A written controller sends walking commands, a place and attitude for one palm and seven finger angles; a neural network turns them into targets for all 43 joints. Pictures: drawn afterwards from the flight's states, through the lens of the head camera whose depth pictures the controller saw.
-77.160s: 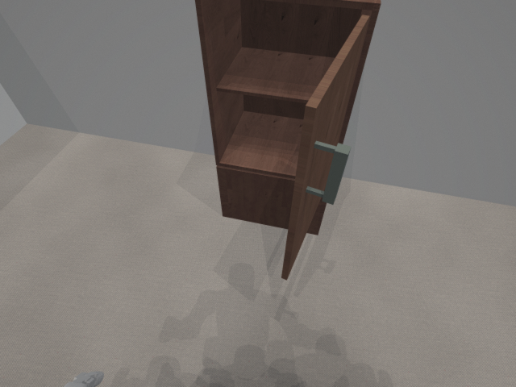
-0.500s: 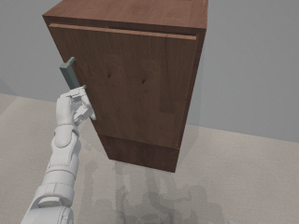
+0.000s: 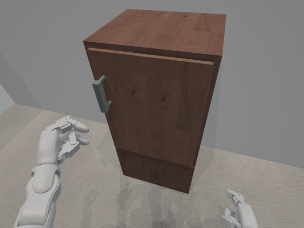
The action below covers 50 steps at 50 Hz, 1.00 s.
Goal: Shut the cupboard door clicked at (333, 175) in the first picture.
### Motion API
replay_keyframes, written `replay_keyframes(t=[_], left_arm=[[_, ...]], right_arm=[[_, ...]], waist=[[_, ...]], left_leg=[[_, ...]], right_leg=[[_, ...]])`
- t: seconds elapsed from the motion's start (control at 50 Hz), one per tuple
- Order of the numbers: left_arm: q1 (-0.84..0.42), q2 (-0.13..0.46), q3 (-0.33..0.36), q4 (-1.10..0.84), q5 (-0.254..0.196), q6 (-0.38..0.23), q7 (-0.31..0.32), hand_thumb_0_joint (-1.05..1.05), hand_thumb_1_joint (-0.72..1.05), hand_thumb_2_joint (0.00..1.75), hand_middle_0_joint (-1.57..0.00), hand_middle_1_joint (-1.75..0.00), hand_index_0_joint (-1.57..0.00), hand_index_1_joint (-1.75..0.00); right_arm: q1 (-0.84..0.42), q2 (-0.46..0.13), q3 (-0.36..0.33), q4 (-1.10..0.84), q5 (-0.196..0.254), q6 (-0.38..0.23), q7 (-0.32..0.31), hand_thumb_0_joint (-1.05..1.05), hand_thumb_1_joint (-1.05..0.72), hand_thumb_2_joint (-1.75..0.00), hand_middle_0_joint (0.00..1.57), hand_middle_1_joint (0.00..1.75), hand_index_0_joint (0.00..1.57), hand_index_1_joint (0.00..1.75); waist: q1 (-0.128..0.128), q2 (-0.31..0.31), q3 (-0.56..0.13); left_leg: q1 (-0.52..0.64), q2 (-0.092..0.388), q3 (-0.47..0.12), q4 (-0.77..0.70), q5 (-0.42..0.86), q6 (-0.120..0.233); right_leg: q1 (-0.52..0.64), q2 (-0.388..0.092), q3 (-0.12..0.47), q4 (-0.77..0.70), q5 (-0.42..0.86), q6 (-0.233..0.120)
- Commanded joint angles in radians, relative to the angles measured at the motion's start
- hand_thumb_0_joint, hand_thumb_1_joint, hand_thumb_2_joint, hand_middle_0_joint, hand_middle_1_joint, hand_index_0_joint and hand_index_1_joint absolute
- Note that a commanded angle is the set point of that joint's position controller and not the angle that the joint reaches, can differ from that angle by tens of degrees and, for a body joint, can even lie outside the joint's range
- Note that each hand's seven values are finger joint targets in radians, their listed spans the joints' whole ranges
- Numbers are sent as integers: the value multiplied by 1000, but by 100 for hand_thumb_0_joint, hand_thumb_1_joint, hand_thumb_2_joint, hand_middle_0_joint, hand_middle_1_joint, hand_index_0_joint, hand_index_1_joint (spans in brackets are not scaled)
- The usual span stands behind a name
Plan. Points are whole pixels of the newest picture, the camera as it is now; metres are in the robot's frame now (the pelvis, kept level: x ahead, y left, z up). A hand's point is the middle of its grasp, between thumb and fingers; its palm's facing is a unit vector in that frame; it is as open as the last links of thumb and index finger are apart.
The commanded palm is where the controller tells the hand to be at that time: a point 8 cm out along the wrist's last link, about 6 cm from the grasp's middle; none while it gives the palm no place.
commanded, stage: draw the hand back to the body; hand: left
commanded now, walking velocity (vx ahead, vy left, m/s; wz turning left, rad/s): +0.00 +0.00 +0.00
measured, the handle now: (103, 94) +0.59 +0.25 +0.03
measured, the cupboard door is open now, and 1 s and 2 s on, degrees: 0 0 0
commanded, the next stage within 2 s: step back with the hand held close in 0.76 s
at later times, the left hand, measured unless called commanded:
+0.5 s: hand (23, 162) +0.20 +0.28 +0.16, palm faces +0.49 -0.76 -0.42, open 6.9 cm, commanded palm +0.16 +0.31 +0.18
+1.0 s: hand (34, 156) +0.22 +0.27 +0.16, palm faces +0.44 -0.78 -0.44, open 7.4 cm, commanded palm +0.16 +0.30 +0.18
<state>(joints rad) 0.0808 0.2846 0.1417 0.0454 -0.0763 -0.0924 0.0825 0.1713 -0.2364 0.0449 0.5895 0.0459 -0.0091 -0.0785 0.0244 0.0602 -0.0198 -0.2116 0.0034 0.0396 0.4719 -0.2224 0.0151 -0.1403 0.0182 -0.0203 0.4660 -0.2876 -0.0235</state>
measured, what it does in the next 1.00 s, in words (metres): stands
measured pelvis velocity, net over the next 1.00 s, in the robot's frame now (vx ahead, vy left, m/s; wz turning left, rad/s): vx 0.02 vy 0.00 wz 0.00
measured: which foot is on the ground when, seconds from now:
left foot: down 0.00-1.00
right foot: down 0.00-1.00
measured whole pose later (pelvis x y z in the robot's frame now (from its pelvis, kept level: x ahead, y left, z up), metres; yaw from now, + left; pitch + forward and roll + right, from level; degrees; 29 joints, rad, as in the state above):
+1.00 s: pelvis +0.02 +0.00 +0.00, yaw +0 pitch -1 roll -1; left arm 0.48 0.36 0.37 -0.35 -0.07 -0.12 0.10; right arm 0.19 -0.24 0.01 0.61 0.02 -0.04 -0.07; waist 0.04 0.09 -0.03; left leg -0.22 0.02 0.03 0.49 -0.26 0.01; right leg -0.11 0.04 -0.03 0.41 -0.28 -0.03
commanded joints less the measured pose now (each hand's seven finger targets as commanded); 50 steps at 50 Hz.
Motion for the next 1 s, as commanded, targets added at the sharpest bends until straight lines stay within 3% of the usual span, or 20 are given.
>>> replay_keyframes(t=[0.0, 0.08, 0.16, 0.3, 0.34, 0.36, 0.42, 0.52, 0.58, 0.64, 0.78, 0.82, 0.86, 0.88, 0.9, 0.92, 0.96, 0.98], left_arm=[[-155, 187, 120, -336, 7, -62, 16, 0, 90, 90, -69, -84, -69, -84], [-50, 192, 148, -429, 10, -56, 16, 0, 90, 90, -58, -72, -58, -72], [67, 215, 205, -485, 5, -47, 19, 0, 90, 90, -47, -60, -47, -60], [237, 249, 297, -596, 2, -50, 28, 0, 90, 90, -28, -39, -28, -39], [291, 274, 333, -643, 2, -54, 32, 0, 90, 90, -23, -33, -23, -33], [322, 277, 349, -638, -2, -53, 34, 0, 90, 90, -20, -30, -20, -30], [294, 222, 291, -584, 4, -41, 30, 0, 90, 90, -20, -30, -20, -30], [252, 254, 310, -597, 11, -43, 41, 0, 90, 90, -20, -30, -20, -30], [263, 257, 315, -614, 9, -47, 42, 0, 90, 90, -20, -30, -20, -30], [280, 260, 322, -622, 8, -48, 41, 0, 90, 90, -20, -30, -20, -30], [298, 253, 326, -606, 2, -46, 35, 0, 90, 90, -20, -30, -20, -30], [315, 254, 333, -580, -2, -43, 34, 0, 90, 90, -20, -30, -20, -30], [299, 253, 327, -605, -1, -46, 33, 0, 90, 90, -20, -30, -20, -30], [233, 350, 412, -633, 4, -78, 38, 0, 90, 90, -20, -30, -20, -30], [293, 301, 365, -581, 8, -85, 36, 0, 90, 90, -20, -30, -20, -30], [296, 309, 370, -590, 10, -94, 36, 0, 90, 90, -20, -30, -20, -30], [343, 290, 354, -576, 13, -104, 39, 0, 90, 90, -20, -30, -20, -30], [361, 288, 353, -583, 11, -107, 42, 0, 90, 90, -20, -30, -20, -30]], right_arm=[[-115, -94, -38, -143, -15, -62, -4, 0, -90, -90, 20, 30, 20, 30], [-119, -90, -39, -143, -20, -74, 2, 0, -90, -90, 20, 30, 20, 30], [-123, -89, -42, -143, -25, -83, 3, 0, -90, -90, 20, 30, 20, 30], [-115, -85, -52, -136, -28, -104, 8, 0, -90, -90, 20, 30, 20, 30], [-111, -85, -56, -137, -29, -114, 8, 0, -90, -90, 20, 30, 20, 30], [-111, -84, -56, -136, -30, -117, 8, 0, -90, -90, 20, 30, 20, 30], [-107, -93, -61, -125, -30, -121, 5, 0, -90, -90, 20, 30, 20, 30], [-102, -99, -65, -120, -32, -126, -6, 0, -90, -90, 20, 30, 20, 30], [-111, -90, -62, -125, -33, -128, -7, 0, -90, -90, 20, 30, 20, 30], [-114, -82, -58, -123, -33, -130, -5, 0, -90, -90, 20, 30, 20, 30], [-112, -80, -60, -126, -31, -122, -2, 0, -90, -90, 20, 30, 20, 30], [-110, -83, -63, -124, -32, -122, -3, 0, -90, -90, 20, 30, 20, 30], [-112, -82, -64, -128, -31, -120, -3, 0, -90, -90, 20, 30, 20, 30], [-98, -113, -74, -150, -22, -97, -1, 0, -90, -90, 20, 30, 20, 30], [-105, -104, -74, -128, -29, -84, -2, 0, -90, -90, 20, 30, 20, 30], [-102, -104, -80, -132, -30, -75, -4, 0, -90, -90, 20, 30, 20, 30], [-97, -102, -82, -135, -27, -60, -2, 0, -90, -90, 20, 30, 20, 30], [-99, -104, -85, -138, -25, -53, -4, 0, -90, -90, 20, 30, 20, 30]], waist=[[4, -1, -114], [11, 24, -106], [22, -10, -87], [33, 0, -79], [39, 38, -100], [43, 9, -82], [23, -31, -9], [31, -9, -53], [38, -27, -79], [40, 18, -60], [39, 13, -43], [40, -23, -29], [37, -3, -48], [2, -28, -3], [-7, -57, -18], [-6, -90, -19], [-9, -87, -85], [-11, -53, -109]], left_leg=[[156, 10, -30, -108, 107, 15], [167, 14, -33, -114, 154, 8], [156, 15, -29, -113, 178, 10], [148, 15, -24, -95, 216, 10], [151, 14, -24, -88, 246, 10], [141, 15, -24, -84, 249, 11], [130, 18, -20, -86, 211, 16], [143, 11, -23, -88, 194, 22], [146, 6, -18, -82, 211, 25], [136, 7, -13, -80, 218, 20], [137, 10, -5, -76, 236, 20], [132, 11, -7, -80, 221, 21], [139, 11, -5, -82, 219, 22], [80, 33, -21, -6, 136, 37], [75, 28, -26, 29, 111, 36], [63, 20, -20, 50, 107, 31], [46, 30, -23, 52, 134, 26], [56, 35, -21, 44, 174, 28]], right_leg=[[-35, -4, 0, -123, 163, 7], [-13, -5, -6, -125, 197, 6], [1, -9, -7, -130, 222, 11], [9, -13, -9, -125, 251, 13], [26, -18, -7, -116, 276, 12], [18, -17, -10, -116, 282, 14], [-36, -16, -9, -136, 247, 19], [-20, -20, -2, -130, 228, 18], [2, -23, 1, -121, 257, 19], [6, -25, 5, -125, 268, 17], [1, -23, 10, -134, 296, 21], [-5, -19, 7, -146, 276, 23], [2, -23, 10, -139, 275, 24], [-97, -90, 107, -193, 319, 24], [-110, -124, 128, -193, 358, 19], [-120, -138, 132, -190, 413, 23], [-77, -157, 121, -137, 454, 9], [-69, -153, 118, -112, 494, 14]])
